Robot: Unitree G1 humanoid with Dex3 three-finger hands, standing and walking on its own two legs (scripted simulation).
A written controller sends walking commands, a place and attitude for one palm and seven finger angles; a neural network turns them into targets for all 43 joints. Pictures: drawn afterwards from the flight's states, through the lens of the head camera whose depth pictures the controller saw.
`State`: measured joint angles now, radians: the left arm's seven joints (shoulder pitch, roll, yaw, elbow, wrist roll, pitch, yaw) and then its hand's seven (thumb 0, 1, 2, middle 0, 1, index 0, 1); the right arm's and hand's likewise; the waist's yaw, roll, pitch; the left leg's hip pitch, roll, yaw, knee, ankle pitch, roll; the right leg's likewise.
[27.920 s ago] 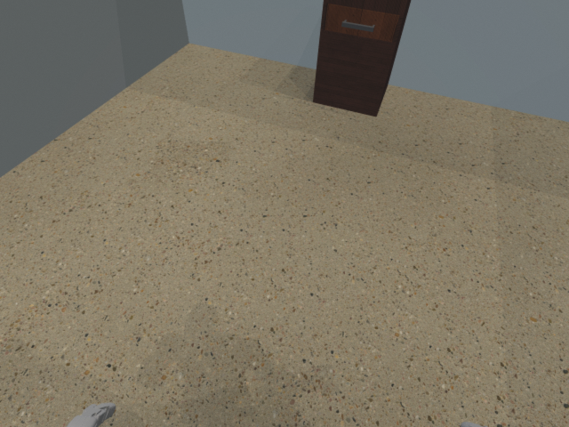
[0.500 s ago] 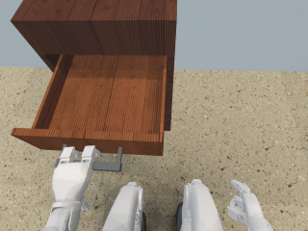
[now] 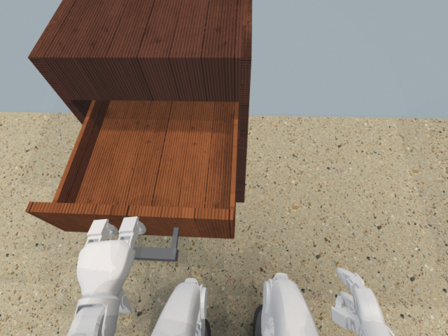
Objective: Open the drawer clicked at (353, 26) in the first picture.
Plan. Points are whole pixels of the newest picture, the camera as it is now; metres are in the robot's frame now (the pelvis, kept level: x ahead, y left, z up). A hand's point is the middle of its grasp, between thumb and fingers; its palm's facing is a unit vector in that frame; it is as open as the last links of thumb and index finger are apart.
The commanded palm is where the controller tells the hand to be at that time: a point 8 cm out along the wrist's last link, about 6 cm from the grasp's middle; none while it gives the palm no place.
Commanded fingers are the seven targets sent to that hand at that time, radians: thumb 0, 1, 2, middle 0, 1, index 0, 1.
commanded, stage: lift the hand off the handle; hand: left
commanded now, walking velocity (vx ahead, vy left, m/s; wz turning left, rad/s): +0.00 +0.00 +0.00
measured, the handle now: (135, 242) +0.29 +0.20 -0.08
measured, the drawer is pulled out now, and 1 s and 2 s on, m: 0.27 0.27 0.27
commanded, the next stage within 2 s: draw the hand back to the body in 1.90 s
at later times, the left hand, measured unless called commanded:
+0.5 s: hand (111, 265) +0.24 +0.22 -0.03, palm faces -0.06 -0.09 -0.99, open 13.9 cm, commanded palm +0.22 +0.21 +0.02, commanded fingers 0.00 -0.50 0.30 -0.30 -1.20 -0.30 -1.20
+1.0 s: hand (99, 260) +0.24 +0.22 +0.01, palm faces -0.05 -0.10 -0.99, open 13.9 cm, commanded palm +0.22 +0.22 +0.06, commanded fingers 0.00 -0.50 0.30 -0.30 -1.20 -0.30 -1.20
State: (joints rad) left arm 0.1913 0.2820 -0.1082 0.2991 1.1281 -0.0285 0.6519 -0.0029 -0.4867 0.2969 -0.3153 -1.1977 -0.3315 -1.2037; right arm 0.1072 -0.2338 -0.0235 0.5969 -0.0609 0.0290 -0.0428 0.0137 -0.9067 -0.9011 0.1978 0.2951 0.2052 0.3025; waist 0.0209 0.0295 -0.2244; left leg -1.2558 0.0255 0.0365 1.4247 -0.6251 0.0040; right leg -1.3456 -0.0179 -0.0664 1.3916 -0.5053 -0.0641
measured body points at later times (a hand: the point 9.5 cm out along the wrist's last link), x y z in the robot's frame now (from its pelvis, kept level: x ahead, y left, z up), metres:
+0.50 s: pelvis +0.01 +0.00 +0.02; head +0.12 -0.02 +0.46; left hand +0.23 +0.22 +0.03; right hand +0.21 -0.23 -0.10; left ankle +0.02 +0.12 -0.59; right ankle +0.07 -0.09 -0.59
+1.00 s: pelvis +0.02 +0.00 +0.05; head +0.11 -0.02 +0.49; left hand +0.24 +0.22 +0.06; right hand +0.21 -0.23 -0.06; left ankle +0.02 +0.12 -0.59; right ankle +0.07 -0.09 -0.59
